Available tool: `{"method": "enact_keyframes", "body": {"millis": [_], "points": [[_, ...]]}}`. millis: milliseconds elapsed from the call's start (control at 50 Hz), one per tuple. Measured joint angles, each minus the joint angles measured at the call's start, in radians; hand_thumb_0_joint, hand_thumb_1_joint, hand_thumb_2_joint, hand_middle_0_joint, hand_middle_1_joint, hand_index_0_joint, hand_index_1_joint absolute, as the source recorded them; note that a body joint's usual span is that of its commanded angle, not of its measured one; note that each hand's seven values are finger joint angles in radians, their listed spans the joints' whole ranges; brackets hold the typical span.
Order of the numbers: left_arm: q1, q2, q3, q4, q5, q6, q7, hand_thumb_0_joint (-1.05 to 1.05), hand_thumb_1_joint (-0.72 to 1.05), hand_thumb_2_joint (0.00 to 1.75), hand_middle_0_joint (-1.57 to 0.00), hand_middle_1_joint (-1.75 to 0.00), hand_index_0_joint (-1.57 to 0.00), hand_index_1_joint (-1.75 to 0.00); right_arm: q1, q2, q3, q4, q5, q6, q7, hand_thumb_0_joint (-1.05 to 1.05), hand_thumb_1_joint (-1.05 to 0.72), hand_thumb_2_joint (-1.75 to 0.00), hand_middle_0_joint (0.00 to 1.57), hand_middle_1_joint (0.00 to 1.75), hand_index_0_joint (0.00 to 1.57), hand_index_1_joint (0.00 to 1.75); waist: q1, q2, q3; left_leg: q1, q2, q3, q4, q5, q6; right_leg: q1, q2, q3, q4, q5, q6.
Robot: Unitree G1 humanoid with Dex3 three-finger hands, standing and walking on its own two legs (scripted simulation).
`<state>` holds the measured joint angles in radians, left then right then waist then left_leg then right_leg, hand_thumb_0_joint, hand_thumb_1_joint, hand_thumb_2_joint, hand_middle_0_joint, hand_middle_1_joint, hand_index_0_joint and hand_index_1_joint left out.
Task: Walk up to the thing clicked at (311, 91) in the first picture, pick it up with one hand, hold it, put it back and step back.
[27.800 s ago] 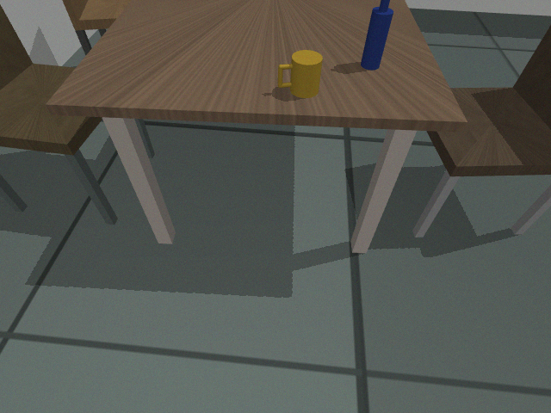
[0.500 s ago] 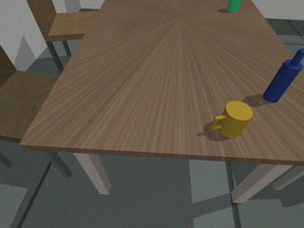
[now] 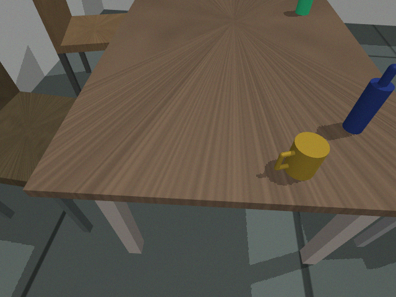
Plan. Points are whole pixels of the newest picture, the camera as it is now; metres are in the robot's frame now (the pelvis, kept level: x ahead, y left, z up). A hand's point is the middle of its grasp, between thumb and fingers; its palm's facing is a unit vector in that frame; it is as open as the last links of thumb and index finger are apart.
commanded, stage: stand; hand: right
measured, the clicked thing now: (298, 158) +0.41 -0.23 +0.02
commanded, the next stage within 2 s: step back in 0.88 s
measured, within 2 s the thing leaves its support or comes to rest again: neither
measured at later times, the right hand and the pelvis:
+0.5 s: hand out of the picture +0.07 -0.25 -0.16, palm faces -0.05 +0.94 -0.34, open 7.4 cm; pelvis +0.00 +0.00 +0.00, yaw +0 degrees
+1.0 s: hand out of the picture +0.06 -0.25 -0.17, palm faces -0.04 +0.94 -0.35, open 7.4 cm; pelvis -0.02 +0.01 -0.01, yaw +0 degrees
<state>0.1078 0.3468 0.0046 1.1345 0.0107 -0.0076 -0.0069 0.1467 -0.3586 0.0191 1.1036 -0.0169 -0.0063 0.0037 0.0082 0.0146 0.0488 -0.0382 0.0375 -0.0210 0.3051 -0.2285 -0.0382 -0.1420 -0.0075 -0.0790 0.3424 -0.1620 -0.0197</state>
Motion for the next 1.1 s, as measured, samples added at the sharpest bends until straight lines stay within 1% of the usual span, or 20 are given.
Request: {"method": "enact_keyframes", "body": {"millis": [880,940,980,1020,1040,1080,1100], "points": [[0.005,0.0,-0.003,-0.004,-0.001,-0.002,0.002,0.0,0.9,0.9,-0.21,-0.3,-0.2,-0.3,-0.002,0.001,-0.006,0.004,-0.001,0.0,0.002,0.0,-0.91,-0.89,0.2,0.3,0.2,0.3,0.0,0.001,-0.001,0.004,-0.001,0.002,-0.005,0.003,0.001,0.002,-0.001,0.002,-0.003,0.002,0.001],[-0.01,0.0,0.021,-0.034,-0.011,0.008,0.003,0.0,0.9,0.9,-0.21,-0.3,-0.2,-0.3,-0.019,-0.009,-0.017,-0.017,0.012,0.013,0.007,0.0,-0.91,-0.89,0.2,0.3,0.2,0.3,0.0,0.006,0.028,-0.055,-0.001,-0.001,0.079,-0.024,0.011,-0.037,-0.001,0.0,0.04,-0.007,-0.002],[-0.027,0.003,0.036,-0.063,-0.014,0.014,0.006,0.0,0.9,0.9,-0.21,-0.3,-0.2,-0.3,-0.036,-0.019,-0.027,-0.041,0.021,0.024,0.006,0.0,-0.91,-0.89,0.2,0.3,0.2,0.3,0.001,0.006,0.064,-0.125,-0.01,-0.002,0.201,-0.048,0.035,-0.068,-0.007,0.001,0.075,-0.011,-0.007],[-0.042,0.005,0.044,-0.095,-0.004,0.022,0.01,0.0,0.9,0.9,-0.21,-0.3,-0.2,-0.3,-0.048,-0.033,-0.041,-0.07,0.021,0.04,0.007,0.0,-0.91,-0.89,0.2,0.3,0.2,0.3,0.006,0.001,0.093,-0.209,-0.041,-0.016,0.401,-0.175,0.058,-0.104,-0.02,0.01,0.109,-0.013,-0.008],[-0.048,0.007,0.046,-0.111,0.001,0.026,0.012,0.0,0.9,0.9,-0.21,-0.3,-0.2,-0.3,-0.05,-0.04,-0.048,-0.085,0.022,0.046,0.008,0.0,-0.91,-0.89,0.2,0.3,0.2,0.3,0.006,-0.001,0.104,-0.244,-0.056,-0.025,0.49,-0.222,0.068,-0.121,-0.027,0.013,0.125,-0.013,-0.007],[-0.061,0.012,0.046,-0.14,0.01,0.034,0.016,0.0,0.9,0.9,-0.21,-0.3,-0.2,-0.3,-0.046,-0.052,-0.059,-0.112,0.023,0.054,0.008,0.0,-0.91,-0.89,0.2,0.3,0.2,0.3,0.002,-0.002,0.119,-0.288,-0.068,-0.034,0.598,-0.264,0.077,-0.155,-0.038,0.016,0.156,-0.014,-0.001],[-0.068,0.016,0.047,-0.154,0.015,0.038,0.018,0.0,0.9,0.9,-0.21,-0.3,-0.2,-0.3,-0.042,-0.056,-0.063,-0.124,0.022,0.056,0.008,0.0,-0.91,-0.89,0.2,0.3,0.2,0.3,0.0,-0.003,0.125,-0.294,-0.066,-0.033,0.61,-0.271,0.078,-0.173,-0.042,0.016,0.172,-0.015,0.006]]}}
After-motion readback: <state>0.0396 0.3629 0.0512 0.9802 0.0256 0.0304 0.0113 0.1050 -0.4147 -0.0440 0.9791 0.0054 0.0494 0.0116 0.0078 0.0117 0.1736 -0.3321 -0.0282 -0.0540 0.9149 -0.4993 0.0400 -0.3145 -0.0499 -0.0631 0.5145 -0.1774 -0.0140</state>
